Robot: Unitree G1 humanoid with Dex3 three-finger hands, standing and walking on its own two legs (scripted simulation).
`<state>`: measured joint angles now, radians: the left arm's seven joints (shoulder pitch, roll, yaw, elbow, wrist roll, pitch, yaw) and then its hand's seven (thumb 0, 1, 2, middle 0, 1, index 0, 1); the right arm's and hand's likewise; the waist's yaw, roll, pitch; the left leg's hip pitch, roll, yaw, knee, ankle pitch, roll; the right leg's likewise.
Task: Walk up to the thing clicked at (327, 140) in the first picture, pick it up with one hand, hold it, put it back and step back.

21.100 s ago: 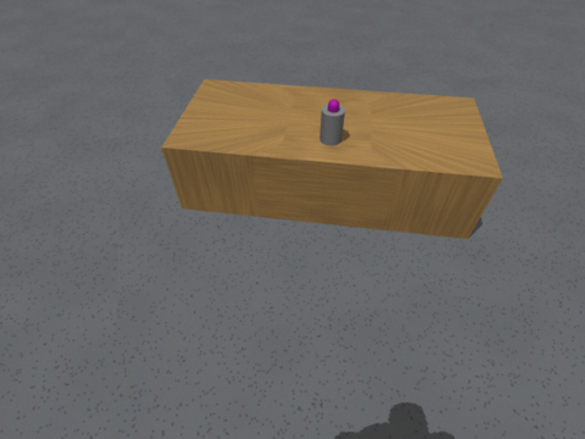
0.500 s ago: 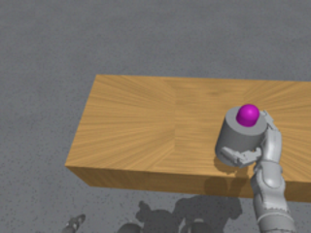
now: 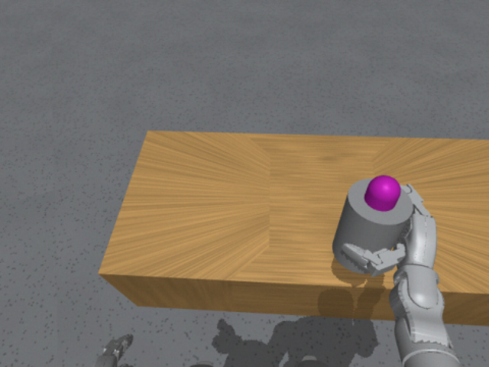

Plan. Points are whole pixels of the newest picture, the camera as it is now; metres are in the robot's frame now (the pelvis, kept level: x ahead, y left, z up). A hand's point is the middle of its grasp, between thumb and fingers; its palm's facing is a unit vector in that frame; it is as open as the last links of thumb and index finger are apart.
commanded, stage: hold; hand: right
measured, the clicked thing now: (371, 220) +0.35 -0.17 +0.05
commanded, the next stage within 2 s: none
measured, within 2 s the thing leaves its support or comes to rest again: neither
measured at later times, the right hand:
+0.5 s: hand (379, 230) +0.33 -0.18 +0.05, palm faces +0.23 +0.97 -0.02, open 12.2 cm
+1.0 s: hand (376, 235) +0.32 -0.18 +0.05, palm faces +0.24 +0.97 -0.02, open 12.2 cm
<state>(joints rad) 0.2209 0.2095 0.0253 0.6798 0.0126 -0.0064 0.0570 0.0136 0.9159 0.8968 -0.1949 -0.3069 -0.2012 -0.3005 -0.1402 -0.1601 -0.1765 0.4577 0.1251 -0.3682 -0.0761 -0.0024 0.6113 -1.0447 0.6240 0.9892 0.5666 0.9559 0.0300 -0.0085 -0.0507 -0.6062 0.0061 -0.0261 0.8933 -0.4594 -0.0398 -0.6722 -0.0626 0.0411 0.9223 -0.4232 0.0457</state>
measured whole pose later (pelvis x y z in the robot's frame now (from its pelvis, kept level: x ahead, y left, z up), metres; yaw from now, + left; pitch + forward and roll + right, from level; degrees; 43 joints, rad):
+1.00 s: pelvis -0.01 +0.00 +0.01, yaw +0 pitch +7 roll +1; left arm 0.21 0.20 0.02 0.68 0.01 -0.02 0.06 0.01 0.91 0.91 -0.20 -0.31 -0.21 -0.31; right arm -0.09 -0.14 -0.14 0.42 0.12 -0.35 -0.10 0.00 0.61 -1.05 0.62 1.00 0.56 0.96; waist 0.02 -0.01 -0.03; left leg -0.52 0.01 -0.03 0.84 -0.43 -0.04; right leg -0.59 -0.06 0.03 0.86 -0.39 0.04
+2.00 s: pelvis -0.01 +0.00 +0.01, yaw +0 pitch +7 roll +1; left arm 0.21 0.21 0.01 0.69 0.01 -0.03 0.06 0.01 0.91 0.90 -0.21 -0.31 -0.21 -0.31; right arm -0.12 -0.15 -0.15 0.45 0.13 -0.37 -0.09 0.00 0.61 -1.05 0.61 1.00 0.56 0.97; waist 0.02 -0.01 -0.03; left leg -0.53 0.01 -0.03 0.84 -0.43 -0.04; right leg -0.59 -0.06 0.04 0.85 -0.38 0.05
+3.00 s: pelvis -0.03 +0.00 -0.04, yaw +0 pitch +17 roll +1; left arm 0.17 0.22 0.02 0.69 0.06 -0.06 0.04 0.01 0.91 0.91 -0.20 -0.31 -0.20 -0.30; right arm -0.39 -0.21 -0.28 0.83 0.09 -0.53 -0.06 0.00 0.61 -1.05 0.62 1.00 0.56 0.96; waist 0.07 0.03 -0.08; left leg -0.91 0.00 -0.03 1.10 -0.49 -0.04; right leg -0.96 -0.06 0.05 1.10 -0.43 0.05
